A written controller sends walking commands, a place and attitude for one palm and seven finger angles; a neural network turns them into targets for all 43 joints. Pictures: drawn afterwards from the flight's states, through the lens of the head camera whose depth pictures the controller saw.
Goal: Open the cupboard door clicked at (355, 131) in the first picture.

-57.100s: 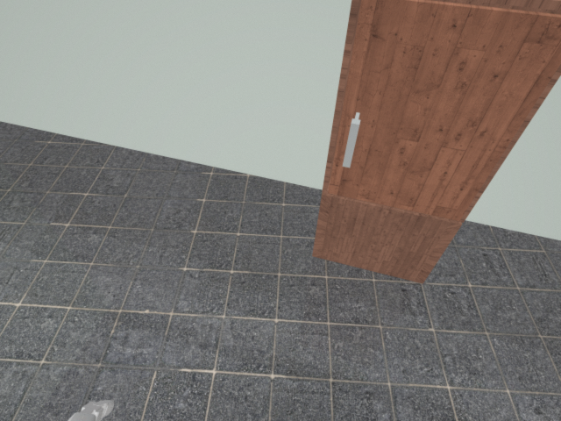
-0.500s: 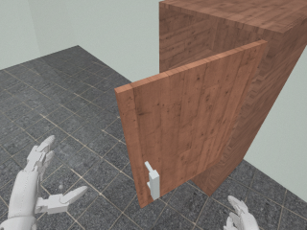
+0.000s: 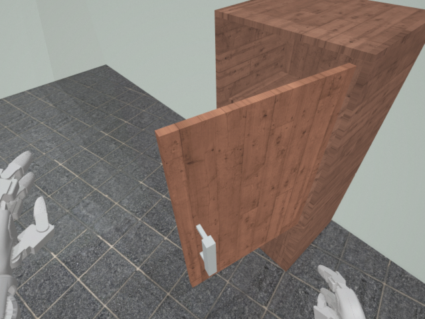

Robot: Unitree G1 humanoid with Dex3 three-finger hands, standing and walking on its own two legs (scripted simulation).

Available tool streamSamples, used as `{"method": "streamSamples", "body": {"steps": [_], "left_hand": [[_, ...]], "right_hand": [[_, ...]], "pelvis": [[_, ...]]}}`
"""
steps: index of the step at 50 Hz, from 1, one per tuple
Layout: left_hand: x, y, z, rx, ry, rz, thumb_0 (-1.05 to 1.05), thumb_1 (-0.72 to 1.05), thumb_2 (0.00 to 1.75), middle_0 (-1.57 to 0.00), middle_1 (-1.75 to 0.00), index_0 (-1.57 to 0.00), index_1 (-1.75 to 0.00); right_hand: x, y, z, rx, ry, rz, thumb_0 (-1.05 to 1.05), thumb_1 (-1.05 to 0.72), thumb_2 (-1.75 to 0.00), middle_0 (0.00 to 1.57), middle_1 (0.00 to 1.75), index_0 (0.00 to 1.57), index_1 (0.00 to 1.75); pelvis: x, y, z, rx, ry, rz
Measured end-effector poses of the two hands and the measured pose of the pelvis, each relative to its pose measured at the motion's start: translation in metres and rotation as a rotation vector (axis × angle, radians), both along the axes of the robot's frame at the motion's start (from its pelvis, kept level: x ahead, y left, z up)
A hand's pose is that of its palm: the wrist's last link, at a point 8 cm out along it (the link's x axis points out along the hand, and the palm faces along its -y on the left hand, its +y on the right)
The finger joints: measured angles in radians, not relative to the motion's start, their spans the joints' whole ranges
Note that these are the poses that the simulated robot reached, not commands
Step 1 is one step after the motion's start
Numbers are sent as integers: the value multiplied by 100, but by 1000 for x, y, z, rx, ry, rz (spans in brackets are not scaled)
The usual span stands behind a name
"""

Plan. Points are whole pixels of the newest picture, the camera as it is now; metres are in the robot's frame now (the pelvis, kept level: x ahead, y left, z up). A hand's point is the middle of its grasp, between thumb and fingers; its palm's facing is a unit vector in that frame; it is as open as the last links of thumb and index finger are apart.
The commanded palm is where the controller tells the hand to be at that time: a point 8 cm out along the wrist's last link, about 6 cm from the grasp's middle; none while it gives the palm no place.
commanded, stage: draw the hand back to the body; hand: left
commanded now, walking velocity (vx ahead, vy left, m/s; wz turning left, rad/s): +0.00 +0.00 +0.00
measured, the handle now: (205, 250) +0.30 +0.07 -0.10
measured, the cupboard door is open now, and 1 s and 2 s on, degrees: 78 78 78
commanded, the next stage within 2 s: step back with the hand held close in 0.18 s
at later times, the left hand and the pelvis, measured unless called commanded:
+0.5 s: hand (71, 227) +0.20 +0.24 +0.15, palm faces +0.42 -0.80 -0.43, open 7.5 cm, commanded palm +0.14 +0.28 +0.18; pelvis -0.01 -0.02 +0.00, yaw -1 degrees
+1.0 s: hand (17, 276) +0.12 +0.27 +0.15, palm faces +0.45 -0.76 -0.47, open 7.4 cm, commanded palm +0.06 +0.31 +0.18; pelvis -0.07 +0.01 -0.01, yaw +1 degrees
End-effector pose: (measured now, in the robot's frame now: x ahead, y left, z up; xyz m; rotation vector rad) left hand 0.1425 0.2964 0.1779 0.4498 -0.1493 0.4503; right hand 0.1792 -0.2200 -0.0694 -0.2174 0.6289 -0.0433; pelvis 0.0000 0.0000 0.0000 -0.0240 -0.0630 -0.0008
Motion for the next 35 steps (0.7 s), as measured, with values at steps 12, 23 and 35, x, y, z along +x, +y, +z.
{"method": "streamSamples", "body": {"steps": [12,23,35], "left_hand": [[-11,-15,9,26,-32,-5,2,88,89,-21,-30,-21,-30],[7,-17,-4,52,-6,-3,2,89,90,-21,-30,-20,-30],[10,-24,9,165,-24,-170,2,89,89,-22,-30,-21,-30]], "right_hand": [[-11,-10,-3,4,0,-2,1,-90,-90,20,30,21,30],[-22,-31,-2,-30,47,-56,1,-90,-89,20,30,21,30],[-57,-55,7,-93,84,-194,1,-91,-90,20,30,21,30]], "pelvis": [[-5,-13,2,5,-30,2],[-11,-22,2,-1,22,-17],[-27,-14,-2,18,49,-43]]}}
